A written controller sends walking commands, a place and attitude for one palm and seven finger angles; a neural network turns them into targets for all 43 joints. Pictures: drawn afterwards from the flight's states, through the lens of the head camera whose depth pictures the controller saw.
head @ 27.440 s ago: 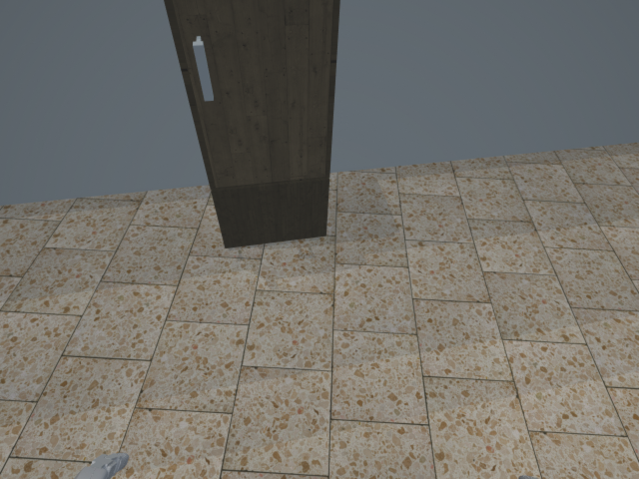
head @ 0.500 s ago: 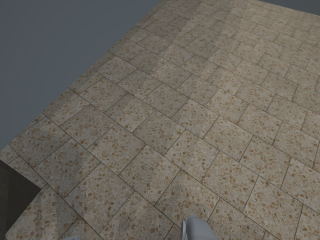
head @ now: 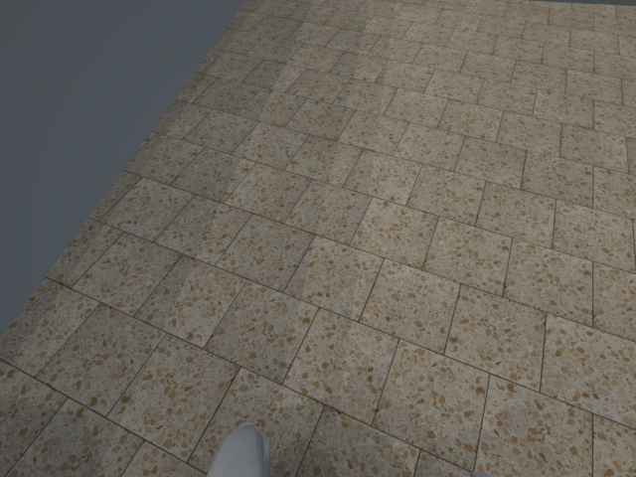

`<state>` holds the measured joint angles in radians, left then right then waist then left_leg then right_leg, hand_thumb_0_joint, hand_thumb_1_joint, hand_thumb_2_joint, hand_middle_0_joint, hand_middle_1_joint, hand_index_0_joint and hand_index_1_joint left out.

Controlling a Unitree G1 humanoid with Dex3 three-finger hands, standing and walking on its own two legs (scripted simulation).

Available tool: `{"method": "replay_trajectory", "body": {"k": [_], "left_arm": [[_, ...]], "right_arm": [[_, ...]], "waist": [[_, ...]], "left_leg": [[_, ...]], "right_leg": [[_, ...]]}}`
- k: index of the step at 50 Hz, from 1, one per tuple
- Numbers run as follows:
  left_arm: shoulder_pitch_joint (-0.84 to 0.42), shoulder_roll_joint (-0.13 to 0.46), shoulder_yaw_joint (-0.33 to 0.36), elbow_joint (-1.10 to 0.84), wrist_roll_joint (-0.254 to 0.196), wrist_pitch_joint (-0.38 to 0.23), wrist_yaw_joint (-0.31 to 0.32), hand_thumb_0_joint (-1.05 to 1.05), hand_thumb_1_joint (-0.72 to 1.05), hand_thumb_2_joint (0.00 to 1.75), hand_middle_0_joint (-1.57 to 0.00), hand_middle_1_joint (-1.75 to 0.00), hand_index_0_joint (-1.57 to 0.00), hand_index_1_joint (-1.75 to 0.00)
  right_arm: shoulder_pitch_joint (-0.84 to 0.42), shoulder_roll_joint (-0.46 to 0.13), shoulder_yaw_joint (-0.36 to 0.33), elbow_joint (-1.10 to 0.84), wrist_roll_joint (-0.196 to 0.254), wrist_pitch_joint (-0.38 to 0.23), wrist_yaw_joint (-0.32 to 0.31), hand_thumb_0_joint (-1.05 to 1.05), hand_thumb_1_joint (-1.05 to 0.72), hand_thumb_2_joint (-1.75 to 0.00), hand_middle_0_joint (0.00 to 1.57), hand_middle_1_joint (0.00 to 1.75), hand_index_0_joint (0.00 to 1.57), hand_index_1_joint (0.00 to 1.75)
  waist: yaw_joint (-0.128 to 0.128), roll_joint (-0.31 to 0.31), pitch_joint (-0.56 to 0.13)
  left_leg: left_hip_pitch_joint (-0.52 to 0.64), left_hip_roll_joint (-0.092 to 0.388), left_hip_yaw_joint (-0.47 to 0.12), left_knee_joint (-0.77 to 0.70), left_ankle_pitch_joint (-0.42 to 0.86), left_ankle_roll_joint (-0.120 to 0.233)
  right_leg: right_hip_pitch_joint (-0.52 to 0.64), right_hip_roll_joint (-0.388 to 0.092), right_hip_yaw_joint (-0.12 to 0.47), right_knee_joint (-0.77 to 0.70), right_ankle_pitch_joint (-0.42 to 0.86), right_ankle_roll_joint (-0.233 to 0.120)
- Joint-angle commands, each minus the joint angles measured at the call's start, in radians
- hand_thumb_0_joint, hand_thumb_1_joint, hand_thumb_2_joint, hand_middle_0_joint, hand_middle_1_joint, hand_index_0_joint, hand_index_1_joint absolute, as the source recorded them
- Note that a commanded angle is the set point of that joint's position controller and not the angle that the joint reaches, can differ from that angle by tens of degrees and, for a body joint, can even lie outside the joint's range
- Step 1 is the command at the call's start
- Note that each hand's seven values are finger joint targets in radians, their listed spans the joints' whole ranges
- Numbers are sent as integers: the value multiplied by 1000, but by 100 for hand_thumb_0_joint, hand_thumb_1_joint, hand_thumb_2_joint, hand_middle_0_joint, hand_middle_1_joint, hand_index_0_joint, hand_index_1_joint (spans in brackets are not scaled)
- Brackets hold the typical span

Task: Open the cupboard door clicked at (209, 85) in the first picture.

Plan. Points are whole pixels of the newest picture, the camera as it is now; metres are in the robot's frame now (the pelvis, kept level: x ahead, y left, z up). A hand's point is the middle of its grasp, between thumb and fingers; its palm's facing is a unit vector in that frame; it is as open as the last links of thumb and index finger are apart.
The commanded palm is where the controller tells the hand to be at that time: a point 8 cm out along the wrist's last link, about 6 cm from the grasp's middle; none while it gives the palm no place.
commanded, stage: walk to a spot facing it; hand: left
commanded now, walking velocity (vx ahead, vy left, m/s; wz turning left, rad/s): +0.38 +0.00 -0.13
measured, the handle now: out of the picture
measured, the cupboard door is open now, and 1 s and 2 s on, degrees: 44 44 44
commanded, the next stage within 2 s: turn to face it in 0.64 s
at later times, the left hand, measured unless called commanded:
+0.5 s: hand (212, 358) +0.32 +0.21 -0.18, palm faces -0.07 -0.99 -0.15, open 7.4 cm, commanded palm none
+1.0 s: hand (304, 222) +0.62 +0.07 -0.16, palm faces -0.18 -0.97 -0.19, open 7.1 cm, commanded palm none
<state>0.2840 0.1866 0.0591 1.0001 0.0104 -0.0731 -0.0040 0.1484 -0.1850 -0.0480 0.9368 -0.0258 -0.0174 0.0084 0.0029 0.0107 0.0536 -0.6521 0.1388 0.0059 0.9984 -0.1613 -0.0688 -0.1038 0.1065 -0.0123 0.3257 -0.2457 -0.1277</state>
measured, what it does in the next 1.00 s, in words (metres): walks ahead: left foot, then right foot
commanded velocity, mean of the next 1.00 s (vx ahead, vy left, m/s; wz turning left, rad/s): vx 0.24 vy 0.00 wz -0.05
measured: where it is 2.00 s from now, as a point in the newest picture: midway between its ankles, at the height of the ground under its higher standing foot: (374, 362)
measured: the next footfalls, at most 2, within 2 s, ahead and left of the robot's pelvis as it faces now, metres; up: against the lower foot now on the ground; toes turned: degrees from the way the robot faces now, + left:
left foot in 0.26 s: +0.29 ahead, +0.12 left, +0.00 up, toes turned +1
right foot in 0.76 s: +0.50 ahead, -0.14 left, +0.00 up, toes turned -20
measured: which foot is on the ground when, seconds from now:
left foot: up 0.00-0.24, down 0.26-0.76, up 0.78-1.00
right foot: down 0.00-0.26, up 0.28-0.74, down 0.76-1.00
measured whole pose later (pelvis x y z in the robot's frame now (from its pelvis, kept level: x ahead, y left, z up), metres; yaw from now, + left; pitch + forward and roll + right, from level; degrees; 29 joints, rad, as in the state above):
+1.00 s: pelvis +0.47 -0.07 +0.00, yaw -10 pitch +0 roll +0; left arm 0.12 0.17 0.04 0.98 0.00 -0.07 0.03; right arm 0.30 -0.11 -0.02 1.06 -0.01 0.00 -0.02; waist -0.07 -0.01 0.06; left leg -0.53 0.11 0.04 1.05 -0.33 -0.05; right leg -0.21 0.02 -0.20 0.43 -0.23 -0.10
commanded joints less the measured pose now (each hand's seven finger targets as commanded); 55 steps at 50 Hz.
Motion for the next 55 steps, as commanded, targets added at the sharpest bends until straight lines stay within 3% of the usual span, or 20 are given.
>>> {"method": "replay_trajectory", "body": {"k": [1, 6, 8, 10, 11, 12, 13, 14, 17, 21, 32, 34, 36, 37, 38, 39, 40, 41, 45, 55], "left_arm": [[162, 98, 13, -2, -2, -23, 13, 0, 90, 90, -20, -30, -20, -30], [244, 95, 0, 44, 4, -21, 32, 0, 90, 90, -20, -30, -20, -30], [242, 113, 2, 53, 8, -22, 35, 0, 90, 90, -20, -30, -20, -30], [209, 139, 9, 58, 3, -28, 37, 0, 90, 90, -20, -30, -20, -30], [185, 143, 12, 54, -4, -30, 34, 0, 90, 90, -20, -30, -20, -30], [199, 104, 10, 36, -16, -32, 26, 0, 90, 90, -20, -30, -20, -30], [233, 58, -10, 20, -25, -36, 15, 0, 90, 90, -20, -30, -20, -30], [167, 82, -1, 9, -12, -29, 21, 0, 90, 90, -20, -30, -20, -30], [88, 22, 5, 7, 20, 8, -8, 0, 90, 90, -20, -30, -20, -30], [115, -19, 2, 8, 20, 44, -22, 0, 90, 90, -20, -30, -20, -30], [-260, 11, -5, -105, 15, 54, -41, 0, 90, 90, -20, -30, -20, -30], [-217, 36, 0, -106, 13, 50, -39, 0, 90, 90, -20, -30, -20, -30], [-34, 74, 12, -57, 16, 36, -32, 0, 90, 90, -20, -30, -20, -30], [129, 132, 29, -8, 22, 23, -21, 0, 90, 90, -20, -30, -20, -30], [252, 240, 55, 23, 20, 12, -1, 0, 90, 90, -20, -30, -20, -30], [223, 261, 46, 21, -8, 15, 11, 0, 90, 90, -20, -30, -20, -30], [129, 215, 33, 3, -14, 21, 21, 0, 90, 90, -20, -30, -20, -30], [71, 173, 16, -15, -11, 15, 24, 0, 90, 90, -20, -30, -20, -30], [-77, 77, -19, -38, -3, 0, 28, 0, 90, 90, -20, -30, -20, -30], [-54, 109, 20, -51, 11, 31, 32, 0, 90, 90, -20, -30, -20, -30]], "right_arm": [[-73, -66, -14, -77, 7, -18, 1, 0, -90, -90, 20, 30, 20, 30], [-197, -53, -6, -100, 11, -26, 13, 0, -90, -90, 20, 30, 20, 30], [-184, -56, -5, -89, 9, -35, 10, 0, -90, -90, 20, 30, 20, 30], [1, -78, -9, -27, 4, -44, -7, 0, -90, -90, 20, 30, 20, 30], [162, -121, -22, 23, -1, -47, -16, 0, -90, -90, 20, 30, 20, 30], [315, -220, -46, 56, -20, -52, -26, 0, -90, -90, 20, 30, 20, 30], [398, -277, -53, 69, -15, -49, -29, 0, -90, -90, 20, 30, 20, 30], [313, -241, -43, 55, -1, -39, -30, 0, -90, -90, 20, 30, 20, 30], [174, -86, -4, 35, -1, -65, -33, 0, -90, -90, 20, 30, 20, 30], [216, -78, 2, 76, 7, -86, -35, 0, -90, -90, 20, 30, 20, 30], [420, -95, 16, 148, -6, -65, -44, 0, -90, -90, 20, 30, 20, 30], [410, -114, 12, 149, -7, -61, -47, 0, -90, -90, 20, 30, 20, 30], [374, -144, 5, 136, 2, -59, -47, 0, -90, -90, 20, 30, 20, 30], [342, -135, 7, 122, 15, -61, -41, 0, -90, -90, 20, 30, 20, 30], [404, -62, 14, 102, 36, -61, -39, 0, -90, -90, 20, 30, 20, 30], [385, -81, 10, 102, 38, -54, -45, 0, -90, -90, 20, 30, 20, 30], [320, -59, 6, 97, 34, -47, -44, 0, -90, -90, 20, 30, 20, 30], [288, -37, 9, 101, 29, -36, -42, 0, -90, -90, 20, 30, 20, 30], [377, 32, 19, 162, 17, 21, -34, 0, -90, -90, 20, 30, 20, 30], [103, -9, -1, 28, 9, 43, -7, 0, -90, -90, 20, 30, 20, 30]], "waist": [[34, -107, -13], [59, -129, 40], [35, -102, 14], [-58, -107, -76], [-130, -97, -151], [-176, 56, -262], [-149, 216, -369], [-114, 106, -246], [-20, 65, 76], [25, 100, -14], [-55, 103, 94], [-19, 113, 49], [69, 83, -63], [144, 16, -168], [154, -273, -332], [126, -220, -386], [93, -115, -216], [61, -136, -151], [-68, -62, -73], [-12, -136, -17]], "left_leg": [[-121, -27, 26, -67, 22, 13], [-85, -73, 74, -208, -20, 44], [51, -125, 122, -324, -72, 66], [328, -191, 151, -439, -20, 106], [606, -143, 99, -472, 82, 140], [875, 108, -232, -459, 152, 245], [990, 356, -541, -580, 255, 365], [830, 377, -564, -679, 117, 383], [408, 214, -270, -807, -69, 239], [448, 138, -1, -798, 198, 209], [609, 157, 138, -752, 501, 165], [657, 177, 162, -649, 701, 161], [624, 152, 189, -399, 827, 130], [431, 107, 210, -164, 655, 94], [106, -95, 225, 220, -267, 37], [84, -99, 55, 385, -476, 41], [43, -50, 6, 371, -394, 45], [68, -28, -8, 348, -319, 38], [249, -8, 1, 124, -191, 31], [144, -32, 92, -177, -184, 21]], "right_leg": [[185, -294, 201, -64, 613, -11], [258, -305, 214, -40, 796, -7], [255, -301, 198, 35, 985, -6], [194, -265, 147, 209, 1144, 25], [23, -245, 128, 384, 1004, 49], [-249, -146, 72, 673, 579, 82], [-397, -38, 35, 1021, -229, 80], [-461, -103, 88, 1114, -258, 67], [-498, -187, 66, 1048, -51, 96], [-473, -207, 28, 874, 24, 122], [-472, -164, -104, 392, 119, 76], [-384, -133, -115, 350, 55, 48], [-110, -83, -141, 258, 66, 21], [205, -161, -42, 225, 198, -15], [505, -510, 441, 179, 557, -146], [462, -590, 487, 103, 737, -193], [324, -548, 330, 72, 774, -171], [158, -500, 250, 60, 821, -121], [-154, -401, -39, -41, 662, -22], [-16, -456, -115, 38, 575, -19]]}}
